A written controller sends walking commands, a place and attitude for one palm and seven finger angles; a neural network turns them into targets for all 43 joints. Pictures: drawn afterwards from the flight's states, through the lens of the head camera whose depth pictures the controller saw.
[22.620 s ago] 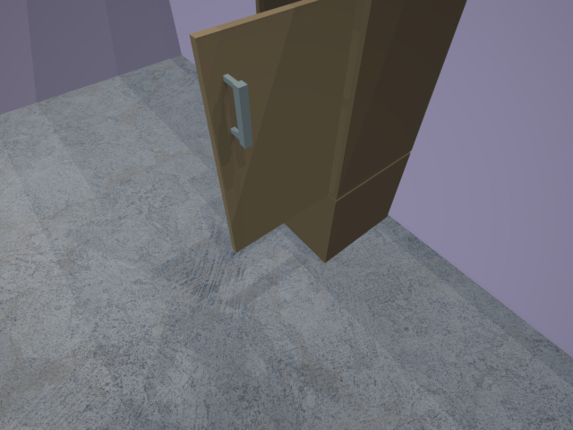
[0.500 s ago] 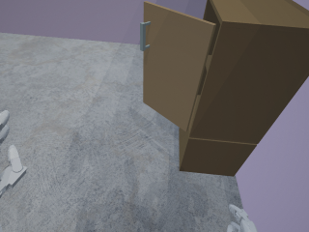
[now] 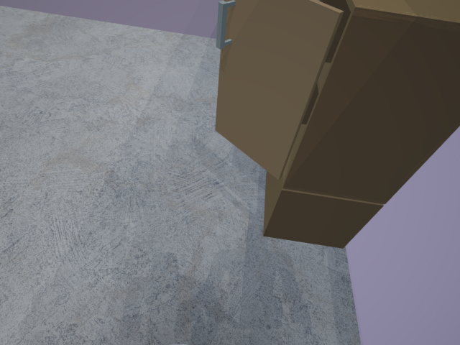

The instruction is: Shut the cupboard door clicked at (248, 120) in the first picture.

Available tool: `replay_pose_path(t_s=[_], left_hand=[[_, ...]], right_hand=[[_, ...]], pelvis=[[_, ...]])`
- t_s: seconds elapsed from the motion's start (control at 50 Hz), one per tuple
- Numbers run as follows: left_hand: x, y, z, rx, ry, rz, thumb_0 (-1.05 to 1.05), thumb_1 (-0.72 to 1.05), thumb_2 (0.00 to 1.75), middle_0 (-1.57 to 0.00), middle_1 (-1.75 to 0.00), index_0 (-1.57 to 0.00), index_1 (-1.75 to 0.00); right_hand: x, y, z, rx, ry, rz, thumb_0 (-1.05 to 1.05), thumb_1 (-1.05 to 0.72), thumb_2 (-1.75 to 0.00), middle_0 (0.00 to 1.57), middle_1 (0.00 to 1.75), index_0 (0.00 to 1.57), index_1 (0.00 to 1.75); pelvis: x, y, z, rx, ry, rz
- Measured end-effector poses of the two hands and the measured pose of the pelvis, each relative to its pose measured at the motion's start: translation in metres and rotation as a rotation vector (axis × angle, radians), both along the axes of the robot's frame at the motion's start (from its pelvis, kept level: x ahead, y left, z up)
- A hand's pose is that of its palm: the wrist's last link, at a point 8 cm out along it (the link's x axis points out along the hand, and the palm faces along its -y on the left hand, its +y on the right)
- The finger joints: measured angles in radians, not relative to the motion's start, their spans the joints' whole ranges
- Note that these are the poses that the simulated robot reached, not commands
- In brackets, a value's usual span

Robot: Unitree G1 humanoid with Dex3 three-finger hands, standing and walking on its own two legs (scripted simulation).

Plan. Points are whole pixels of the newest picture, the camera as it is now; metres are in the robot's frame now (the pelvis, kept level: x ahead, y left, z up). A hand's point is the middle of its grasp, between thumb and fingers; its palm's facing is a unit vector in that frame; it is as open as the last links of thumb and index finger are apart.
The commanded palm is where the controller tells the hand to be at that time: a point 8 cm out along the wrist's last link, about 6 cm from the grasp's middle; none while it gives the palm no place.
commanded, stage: let the arm hang, fingers relaxed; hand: left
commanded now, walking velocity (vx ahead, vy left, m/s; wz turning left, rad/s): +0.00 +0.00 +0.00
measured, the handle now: (226, 24) +0.93 +0.07 +0.12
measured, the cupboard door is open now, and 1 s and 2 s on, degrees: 51 51 51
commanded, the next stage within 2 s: look to check the result in 0.70 s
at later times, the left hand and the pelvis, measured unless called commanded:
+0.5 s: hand out of the picture +0.00 +0.18 -0.16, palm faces +0.01 -0.97 -0.23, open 7.4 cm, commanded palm none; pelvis +0.01 -0.01 +0.01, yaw -2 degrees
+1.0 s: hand out of the picture +0.00 +0.16 -0.16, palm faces +0.01 -0.98 -0.20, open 7.4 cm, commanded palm none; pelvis +0.03 -0.01 +0.01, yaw -2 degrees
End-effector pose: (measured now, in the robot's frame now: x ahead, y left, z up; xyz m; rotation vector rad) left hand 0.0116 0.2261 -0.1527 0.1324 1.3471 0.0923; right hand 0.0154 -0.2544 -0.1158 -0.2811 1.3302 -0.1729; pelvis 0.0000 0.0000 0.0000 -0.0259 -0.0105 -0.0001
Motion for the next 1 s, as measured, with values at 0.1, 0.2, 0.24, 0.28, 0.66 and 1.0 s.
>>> replay_pose_path(t_s=[0.1,0.2,0.24,0.28,0.66,1.0], left_hand=[[-0.044,0.01,0.011,0.036,0.122,0.045,0.0,0.94,0.9,-0.21,-0.3,-0.2,-0.3],[-0.066,0.023,0.027,0.101,0.182,0.064,0.0,0.92,0.9,-0.2,-0.3,-0.2,-0.3],[-0.068,0.026,0.03,0.12,0.187,0.066,0.0,0.92,0.9,-0.2,-0.3,-0.2,-0.3],[-0.066,0.027,0.032,0.133,0.182,0.065,0.0,0.91,0.9,-0.2,-0.29,-0.2,-0.3],[0.009,-0.025,0.015,0.02,0.025,0.015,0.0,0.9,0.9,-0.2,-0.29,-0.2,-0.3],[-0.012,-0.017,0.02,0.057,0.123,0.043,0.0,0.91,0.9,-0.2,-0.29,-0.2,-0.3]], right_hand=[[-0.024,0.01,-0.007,0.036,0.084,-0.032,0.01,-0.9,-0.9,0.2,0.29,0.2,0.3],[-0.021,0.02,-0.018,0.088,0.069,-0.053,0.01,-0.9,-0.9,0.2,0.29,0.2,0.3],[-0.016,0.023,-0.022,0.106,0.05,-0.058,0.01,-0.9,-0.9,0.2,0.29,0.2,0.3],[-0.01,0.026,-0.024,0.12,0.03,-0.062,0.01,-0.9,-0.9,0.2,0.29,0.2,0.3],[-0.007,0.016,-0.018,0.101,0.035,-0.088,0.01,-0.91,-0.9,0.2,0.29,0.2,0.3],[-0.009,0.028,-0.023,0.135,0.084,-0.102,0.01,-0.9,-0.9,0.2,0.29,0.2,0.3]], pelvis=[[0.002,0.001,0.006,0.001,0.005,0.001],[0.005,0.001,0.008,0.007,-0.003,-0.008],[0.006,0.0,0.009,0.01,-0.009,-0.012],[0.007,-0.001,0.009,0.013,-0.014,-0.017],[0.017,-0.012,0.011,0.022,-0.022,-0.028],[0.027,-0.014,0.011,0.022,-0.016,-0.031]])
